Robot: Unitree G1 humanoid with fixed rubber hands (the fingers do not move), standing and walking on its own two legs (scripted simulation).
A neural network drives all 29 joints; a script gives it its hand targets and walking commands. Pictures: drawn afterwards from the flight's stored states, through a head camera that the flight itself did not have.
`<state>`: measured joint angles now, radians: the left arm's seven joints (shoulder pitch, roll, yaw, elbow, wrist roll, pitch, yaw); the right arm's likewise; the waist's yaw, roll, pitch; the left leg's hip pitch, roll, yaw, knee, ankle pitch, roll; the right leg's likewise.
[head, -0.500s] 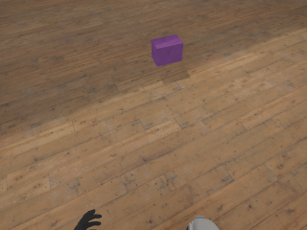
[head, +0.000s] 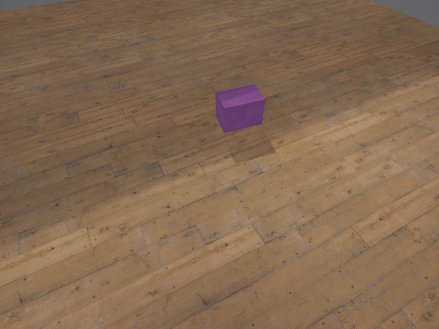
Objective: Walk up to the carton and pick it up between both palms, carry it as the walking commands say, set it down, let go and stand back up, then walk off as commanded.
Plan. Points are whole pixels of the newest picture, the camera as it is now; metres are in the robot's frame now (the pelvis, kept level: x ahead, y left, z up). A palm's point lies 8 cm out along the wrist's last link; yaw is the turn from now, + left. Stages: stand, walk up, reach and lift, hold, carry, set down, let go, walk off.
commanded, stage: walk up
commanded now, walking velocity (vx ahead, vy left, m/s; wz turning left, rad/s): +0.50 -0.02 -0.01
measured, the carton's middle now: (239, 108) +1.54 -0.07 -0.67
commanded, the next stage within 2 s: none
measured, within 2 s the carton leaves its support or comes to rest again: neither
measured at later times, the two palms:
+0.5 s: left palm (147, 244) +0.32 +0.21 -0.12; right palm (362, 233) +0.35 -0.30 -0.12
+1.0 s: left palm (164, 149) +0.63 +0.22 -0.12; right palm (340, 177) +0.51 -0.29 -0.11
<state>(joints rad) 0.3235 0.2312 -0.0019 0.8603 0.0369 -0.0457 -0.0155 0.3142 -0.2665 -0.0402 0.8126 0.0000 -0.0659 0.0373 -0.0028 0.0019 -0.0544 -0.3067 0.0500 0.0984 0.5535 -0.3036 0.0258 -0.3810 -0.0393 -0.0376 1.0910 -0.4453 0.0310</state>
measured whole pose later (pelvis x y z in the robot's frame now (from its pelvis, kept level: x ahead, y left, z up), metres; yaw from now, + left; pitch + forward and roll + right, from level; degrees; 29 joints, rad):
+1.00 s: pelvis +0.52 -0.02 +0.00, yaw +0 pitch +4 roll -1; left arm 0.17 0.23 0.00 0.87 0.04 -0.02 -0.06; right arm 0.49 -0.26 -0.04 0.81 0.00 -0.05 0.01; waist 0.00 -0.01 -0.03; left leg -0.04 0.08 0.10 0.37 -0.39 -0.02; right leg -0.59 -0.05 -0.04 0.78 -0.22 0.02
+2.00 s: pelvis +0.98 -0.07 -0.01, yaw +0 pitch +0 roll +2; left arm 0.24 0.23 0.00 0.90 0.03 -0.03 -0.03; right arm 0.34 -0.25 -0.04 0.81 0.00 0.01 0.01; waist 0.00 0.00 0.01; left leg -0.28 0.08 0.09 1.00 -0.49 -0.06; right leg -0.39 -0.06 -0.04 0.58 -0.20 0.00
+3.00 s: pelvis +1.10 -0.13 +0.01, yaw +3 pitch +1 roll +3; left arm 0.30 0.23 0.00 0.89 0.02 0.02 -0.02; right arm 0.34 -0.25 -0.04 0.82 0.00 0.04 0.00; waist 0.00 -0.02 0.02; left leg -0.41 0.09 0.03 1.06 -0.42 -0.05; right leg -0.21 -0.08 -0.07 0.49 -0.30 0.01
